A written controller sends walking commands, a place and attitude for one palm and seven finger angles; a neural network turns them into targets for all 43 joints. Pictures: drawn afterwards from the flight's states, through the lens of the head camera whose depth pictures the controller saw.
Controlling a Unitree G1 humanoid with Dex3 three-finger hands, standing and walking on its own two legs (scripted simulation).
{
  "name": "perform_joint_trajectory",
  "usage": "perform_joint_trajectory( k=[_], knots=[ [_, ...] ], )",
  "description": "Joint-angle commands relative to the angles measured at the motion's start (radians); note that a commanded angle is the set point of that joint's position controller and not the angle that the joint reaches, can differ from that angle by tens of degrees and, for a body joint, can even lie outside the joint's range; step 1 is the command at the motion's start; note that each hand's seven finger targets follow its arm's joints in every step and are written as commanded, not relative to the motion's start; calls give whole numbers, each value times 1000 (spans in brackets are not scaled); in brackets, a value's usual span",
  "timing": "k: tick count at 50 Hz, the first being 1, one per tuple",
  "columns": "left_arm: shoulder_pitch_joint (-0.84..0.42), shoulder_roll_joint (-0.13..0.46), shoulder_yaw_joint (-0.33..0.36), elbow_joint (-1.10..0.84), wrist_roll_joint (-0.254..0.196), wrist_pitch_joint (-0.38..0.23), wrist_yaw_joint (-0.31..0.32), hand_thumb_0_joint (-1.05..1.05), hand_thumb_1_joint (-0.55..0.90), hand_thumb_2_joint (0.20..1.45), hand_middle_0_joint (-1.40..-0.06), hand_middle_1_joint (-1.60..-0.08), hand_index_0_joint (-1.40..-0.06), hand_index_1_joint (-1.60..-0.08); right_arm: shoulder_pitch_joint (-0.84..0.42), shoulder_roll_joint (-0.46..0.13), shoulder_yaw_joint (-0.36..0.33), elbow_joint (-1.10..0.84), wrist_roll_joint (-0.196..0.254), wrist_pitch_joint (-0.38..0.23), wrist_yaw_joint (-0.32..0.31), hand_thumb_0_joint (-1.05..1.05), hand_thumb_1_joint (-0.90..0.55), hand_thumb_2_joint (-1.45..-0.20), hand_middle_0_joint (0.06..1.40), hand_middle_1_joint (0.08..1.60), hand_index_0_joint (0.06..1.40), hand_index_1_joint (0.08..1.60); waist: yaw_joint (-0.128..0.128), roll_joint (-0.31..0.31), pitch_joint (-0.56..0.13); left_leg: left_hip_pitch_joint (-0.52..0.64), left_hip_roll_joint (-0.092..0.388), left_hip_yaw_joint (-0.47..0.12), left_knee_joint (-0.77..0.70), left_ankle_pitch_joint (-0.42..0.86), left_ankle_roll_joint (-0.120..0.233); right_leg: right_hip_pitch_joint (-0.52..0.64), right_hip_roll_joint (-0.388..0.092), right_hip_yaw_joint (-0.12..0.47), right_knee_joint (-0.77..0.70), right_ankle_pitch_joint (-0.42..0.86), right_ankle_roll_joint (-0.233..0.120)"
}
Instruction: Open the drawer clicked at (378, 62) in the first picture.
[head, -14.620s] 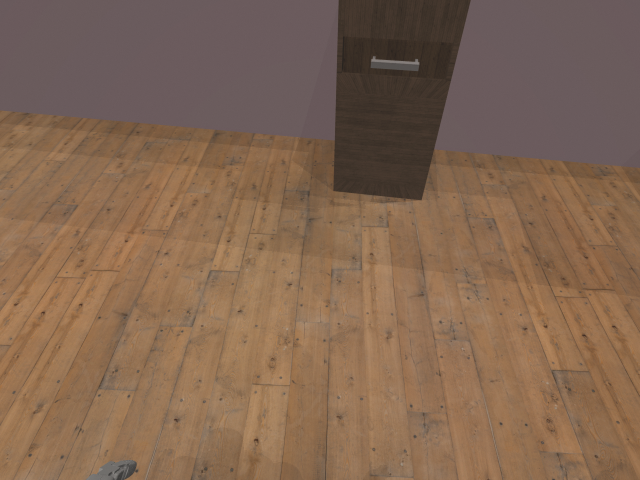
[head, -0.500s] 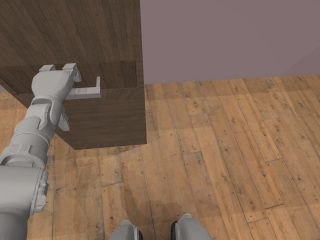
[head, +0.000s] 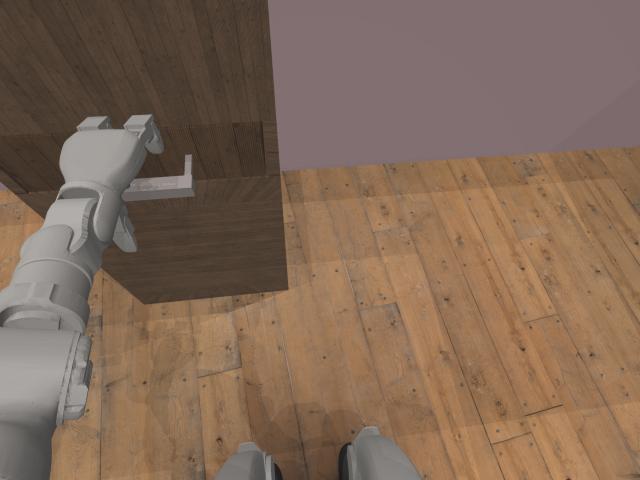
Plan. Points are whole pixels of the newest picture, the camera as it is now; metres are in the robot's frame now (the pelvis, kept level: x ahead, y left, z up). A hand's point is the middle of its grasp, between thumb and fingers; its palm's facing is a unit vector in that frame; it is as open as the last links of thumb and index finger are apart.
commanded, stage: move the hooked fingers above the handle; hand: left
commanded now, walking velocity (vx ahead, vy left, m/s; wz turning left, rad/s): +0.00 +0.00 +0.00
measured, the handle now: (135, 177) +0.56 +0.24 -0.05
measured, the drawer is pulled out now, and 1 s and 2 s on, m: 0.00 0.00 0.00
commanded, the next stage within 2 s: lower the fingers behind the handle in 1.94 s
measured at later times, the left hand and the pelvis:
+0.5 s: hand (137, 170) +0.52 +0.21 +0.02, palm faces -0.01 -0.03 -1.00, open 13.8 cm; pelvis +0.00 +0.00 +0.00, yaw +0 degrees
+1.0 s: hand (127, 173) +0.52 +0.22 +0.01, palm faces -0.01 -0.03 -1.00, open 13.5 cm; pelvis +0.00 +0.00 -0.01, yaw +0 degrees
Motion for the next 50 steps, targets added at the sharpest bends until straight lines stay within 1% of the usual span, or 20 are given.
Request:
perform_joint_trajectory(
  k=[1, 3, 7, 10, 13, 16, 19, 20, 22, 25, 28, 32, 34, 37, 40, 42, 44, 47, 48, 50],
  knots=[
    [-419, 308, 109, -104, -8, 56, 143, 0, -500, 300, -300, -1200, -300, -1200, 143, -178, -56, -18, -7, -2, 6, 0, -900, -900, 200, 300, 200, 300, 2, 71, -391, 266, -29, -71, -49, 411, -4, 147, 47, 15, -44, 247, -25],
    [-410, 321, 105, -57, -1, 122, 168, 0, -500, 300, -300, -1200, -300, -1200, 142, -188, -55, -23, -6, 1, 16, 0, -900, -900, 200, 300, 200, 300, 12, 79, -420, 256, -37, -59, -56, 394, -4, 171, 48, 16, -48, 247, -24],
    [-504, 247, 7, -47, -3, 205, 126, 0, -500, 300, -300, -1200, -300, -1200, 170, -192, -63, -23, 9, 2, 20, 0, -900, -900, 200, 300, 200, 300, -35, 69, -494, 325, -32, -56, -68, 414, -1, 220, 50, 20, -82, 291, -15],
    [-586, 153, -68, -171, -41, 162, 45, 0, -500, 300, -300, -1200, -300, -1200, 195, -180, -80, -22, 12, -9, 5, 0, -900, -900, 200, 300, 200, 300, -65, 80, -591, 467, -20, -86, -70, 478, -1, 221, 52, 21, -104, 313, -11],
    [-607, 168, -54, -245, -67, 85, -3, 0, -500, 300, -300, -1200, -300, -1200, 192, -175, -78, -17, 10, -22, -18, 0, -900, -900, 200, 300, 200, 300, -68, 84, -562, 492, -21, -93, -78, 466, 3, 207, 52, 27, -118, 285, -13],
    [-539, 272, 51, -209, -45, 38, 32, 0, -500, 300, -300, -1200, -300, -1200, 181, -176, -61, -1, 3, -20, -23, 0, -900, -900, 200, 300, 200, 300, -29, 97, -465, 413, -26, -90, -79, 453, 2, 185, 48, 23, -97, 270, -23],
    [-426, 381, 156, -117, -18, 76, 104, 0, -500, 300, -300, -1200, -300, -1200, 140, -183, -37, -2, -9, 0, -4, 0, -900, -900, 200, 300, 200, 300, 32, 99, -393, 280, -38, -69, -73, 449, 0, 211, 46, 19, -60, 290, -31],
    [-388, 348, 127, -60, -7, 111, 126, 0, -500, 300, -300, -1200, -300, -1200, 130, -176, -33, -17, -9, 7, 4, 0, -900, -900, 200, 300, 200, 300, 30, 86, -357, 239, -42, -59, -74, 439, 0, 214, 46, 15, -56, 297, -30],
    [-311, 322, 104, -5, 7, 179, 152, 0, -500, 300, -300, -1200, -300, -1200, 115, -180, -33, -42, -4, 13, 19, 0, -900, -900, 200, 300, 200, 300, 48, 55, -357, 206, -48, -37, -78, 433, -2, 252, 47, 12, -57, 326, -29],
    [-341, 390, 137, -53, 13, 229, 167, 0, -500, 300, -300, -1200, -300, -1200, 114, -192, -38, -61, 0, 31, 22, 0, -900, -900, 200, 300, 200, 300, 57, 14, -487, 219, -50, -20, -77, 451, 1, 358, 43, 33, -58, 399, -19],
    [-436, 355, 87, -114, -16, 226, 121, 0, -500, 300, -300, -1200, -300, -1200, 125, -188, -48, -68, 15, 24, 8, 0, -900, -900, 200, 300, 200, 300, 14, -10, -520, 244, -47, -19, -97, 395, 11, 415, 37, 49, -93, 396, -5],
    [-496, 299, 40, -204, -53, 115, 25, 0, -500, 300, -300, -1200, -300, -1200, 156, -183, -66, -46, 21, 0, -25, 0, -900, -900, 200, 300, 200, 300, -31, -16, -557, 332, -43, -42, -96, 391, 22, 389, 36, 62, -123, 377, 1],
    [-551, 203, -35, -259, -55, 48, 1, 0, -500, 300, -300, -1200, -300, -1200, 164, -168, -74, -34, 18, -18, -38, 0, -900, -900, 200, 300, 200, 300, -66, 15, -532, 389, -38, -57, -87, 397, 21, 304, 36, 56, -129, 342, -4],
    [-533, 142, -72, -196, -42, 7, 7, 0, -500, 300, -300, -1200, -300, -1200, 171, -164, -71, -2, 15, -31, -38, 0, -900, -900, 200, 300, 200, 300, -75, 74, -398, 390, -29, -80, -72, 354, 8, 129, 43, 32, -117, 216, -15],
    [-534, 164, -40, -106, -30, 23, 50, 0, -500, 300, -300, -1200, -300, -1200, 177, -165, -62, 7, 9, -34, -25, 0, -900, -900, 200, 300, 200, 300, -72, 91, -348, 343, -30, -87, -59, 343, 2, 69, 45, 18, -93, 183, -23],
    [-518, 230, 10, -52, -24, 60, 82, 0, -500, 300, -300, -1200, -300, -1200, 170, -174, -50, -1, 3, -28, -13, 0, -900, -900, 200, 300, 200, 300, -51, 107, -348, 293, -34, -81, -55, 352, 0, 81, 45, 14, -73, 192, -27],
    [-487, 323, 83, -7, -18, 108, 104, 0, -500, 300, -300, -1200, -300, -1200, 164, -190, -40, -11, -1, -16, -1, 0, -900, -900, 200, 300, 200, 300, -16, 97, -388, 257, -39, -72, -51, 382, -2, 133, 46, 13, -52, 226, -29],
    [-508, 348, 84, -46, 12, 161, 122, 0, -500, 300, -300, -1200, -300, -1200, 160, -190, -41, -39, -5, -4, 10, 0, -900, -900, 200, 300, 200, 300, -2, 137, -491, 285, -39, -58, -37, 464, -4, 194, 48, 16, -36, 315, -25],
    [-494, 380, 105, -55, 19, 178, 130, 0, -500, 300, -300, -1200, -300, -1200, 160, -197, -42, -40, -5, 4, 13, 0, -900, -900, 200, 300, 200, 300, 6, 119, -536, 297, -38, -55, -34, 488, -3, 228, 49, 19, -34, 345, -23],
    [-461, 367, 85, -1, 15, 221, 125, 0, -500, 300, -300, -1200, -300, -1200, 157, -198, -38, -42, 2, 20, 13, 0, -900, -900, 200, 300, 200, 300, -6, 36, -509, 246, -42, -49, -42, 449, 4, 270, 50, 23, -49, 349, -16]
  ],
)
